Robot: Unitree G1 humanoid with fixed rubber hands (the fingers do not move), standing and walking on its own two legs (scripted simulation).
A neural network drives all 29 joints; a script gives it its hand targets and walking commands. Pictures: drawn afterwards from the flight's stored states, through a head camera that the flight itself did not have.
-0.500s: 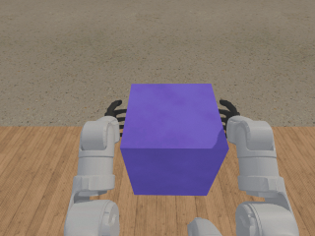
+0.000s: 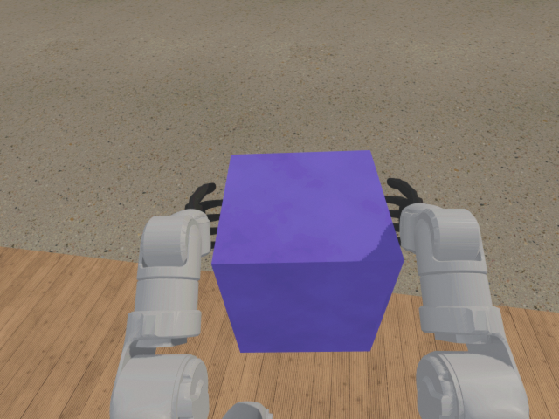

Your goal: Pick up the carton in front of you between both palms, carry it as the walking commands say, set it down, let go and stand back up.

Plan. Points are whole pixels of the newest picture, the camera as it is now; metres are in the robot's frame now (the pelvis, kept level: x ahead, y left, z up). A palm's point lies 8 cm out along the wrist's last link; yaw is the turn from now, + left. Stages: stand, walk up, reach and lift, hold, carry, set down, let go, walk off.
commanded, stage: carry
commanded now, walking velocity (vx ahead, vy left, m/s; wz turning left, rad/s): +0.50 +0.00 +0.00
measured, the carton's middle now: (302, 255) +0.35 +0.01 +0.03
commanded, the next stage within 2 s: none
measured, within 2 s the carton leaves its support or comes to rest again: neither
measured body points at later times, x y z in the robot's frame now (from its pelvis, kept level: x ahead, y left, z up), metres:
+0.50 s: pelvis +0.31 +0.04 -0.05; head +0.32 +0.04 +0.40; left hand +0.68 +0.16 +0.06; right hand +0.66 -0.14 +0.06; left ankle +0.36 +0.07 -0.77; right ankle +0.20 -0.07 -0.66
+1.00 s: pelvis +0.61 -0.01 -0.09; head +0.62 -0.02 +0.36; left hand +0.98 +0.13 +0.01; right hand +0.98 -0.17 +0.01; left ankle +0.46 +0.09 -0.69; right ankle +0.68 -0.06 -0.81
